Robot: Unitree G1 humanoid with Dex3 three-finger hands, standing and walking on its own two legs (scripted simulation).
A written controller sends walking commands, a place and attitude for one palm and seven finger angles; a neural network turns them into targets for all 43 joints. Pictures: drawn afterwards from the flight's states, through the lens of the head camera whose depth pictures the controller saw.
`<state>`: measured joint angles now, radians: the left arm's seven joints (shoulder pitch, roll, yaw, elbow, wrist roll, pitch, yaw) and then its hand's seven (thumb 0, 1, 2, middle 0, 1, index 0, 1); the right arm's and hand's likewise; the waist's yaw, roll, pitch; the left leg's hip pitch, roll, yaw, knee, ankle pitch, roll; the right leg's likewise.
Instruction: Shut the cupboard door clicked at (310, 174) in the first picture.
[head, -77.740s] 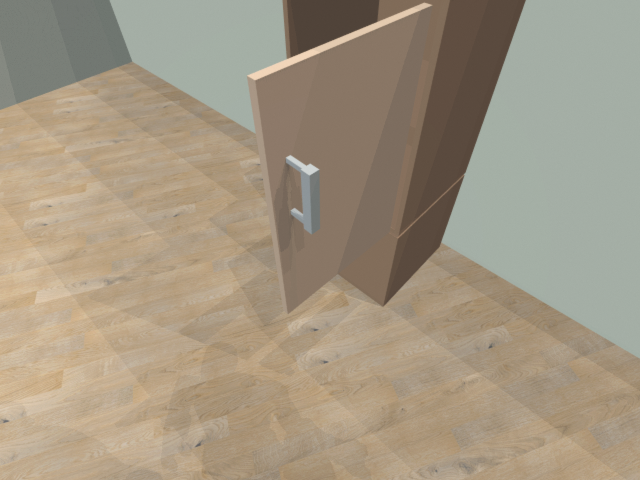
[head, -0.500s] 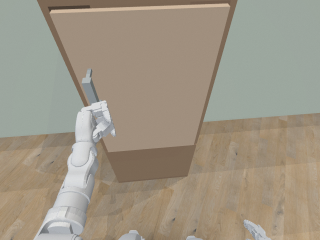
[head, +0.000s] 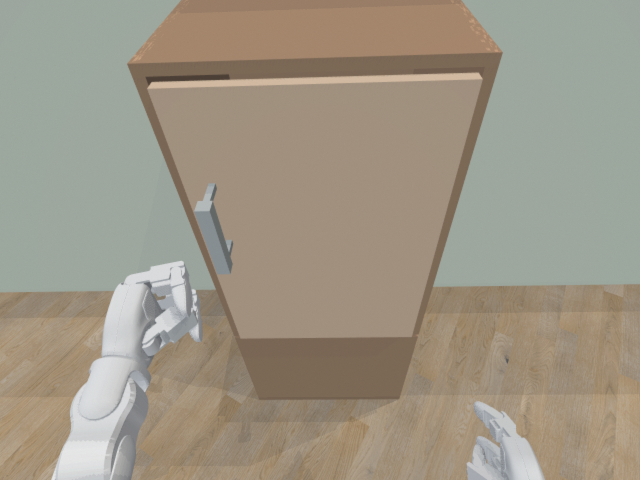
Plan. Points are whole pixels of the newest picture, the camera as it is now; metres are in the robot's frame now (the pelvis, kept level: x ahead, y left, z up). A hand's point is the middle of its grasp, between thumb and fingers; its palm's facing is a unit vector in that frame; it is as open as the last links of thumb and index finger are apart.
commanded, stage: draw the hand back to the body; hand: left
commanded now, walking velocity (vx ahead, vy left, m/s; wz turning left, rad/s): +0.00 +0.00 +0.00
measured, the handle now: (218, 230) +0.45 +0.19 +0.07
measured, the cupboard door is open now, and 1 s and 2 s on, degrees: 0 0 0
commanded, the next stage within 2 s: step back with the hand held close in 1.20 s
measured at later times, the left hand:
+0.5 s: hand (93, 341) +0.21 +0.23 +0.15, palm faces +0.32 -0.89 -0.33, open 3.8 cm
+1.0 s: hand out of the picture +0.18 +0.29 +0.19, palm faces +0.48 -0.79 -0.38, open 7.1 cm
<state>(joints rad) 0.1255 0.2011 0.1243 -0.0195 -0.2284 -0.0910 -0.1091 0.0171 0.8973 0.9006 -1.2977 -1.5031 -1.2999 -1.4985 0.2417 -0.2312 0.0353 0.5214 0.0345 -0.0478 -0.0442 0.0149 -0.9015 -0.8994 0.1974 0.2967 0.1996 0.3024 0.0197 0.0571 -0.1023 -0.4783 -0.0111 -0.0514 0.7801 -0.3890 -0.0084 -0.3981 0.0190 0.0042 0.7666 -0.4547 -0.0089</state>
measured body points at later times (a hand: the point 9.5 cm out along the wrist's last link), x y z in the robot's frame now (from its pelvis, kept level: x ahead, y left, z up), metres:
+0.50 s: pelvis -0.02 +0.01 +0.03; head -0.04 -0.02 +0.47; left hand +0.19 +0.28 +0.17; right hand +0.16 -0.22 -0.06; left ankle +0.01 +0.13 -0.71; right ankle -0.04 -0.11 -0.71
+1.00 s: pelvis -0.01 +0.02 +0.03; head -0.04 -0.01 +0.48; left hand +0.15 +0.33 +0.21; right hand +0.18 -0.20 -0.05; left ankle +0.01 +0.13 -0.71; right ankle -0.04 -0.11 -0.71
